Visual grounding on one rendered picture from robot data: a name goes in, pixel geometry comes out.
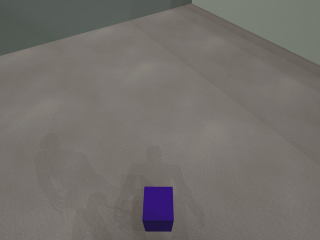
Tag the carton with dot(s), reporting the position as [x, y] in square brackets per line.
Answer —
[158, 209]

